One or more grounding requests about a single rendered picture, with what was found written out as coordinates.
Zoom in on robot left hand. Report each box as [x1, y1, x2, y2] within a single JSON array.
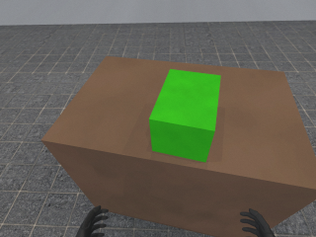
[[75, 205, 108, 237]]

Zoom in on pedestal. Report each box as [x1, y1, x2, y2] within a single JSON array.
[[41, 56, 316, 237]]

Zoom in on robot right hand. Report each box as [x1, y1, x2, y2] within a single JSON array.
[[240, 208, 276, 237]]

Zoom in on carton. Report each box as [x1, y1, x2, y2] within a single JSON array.
[[149, 69, 221, 163]]

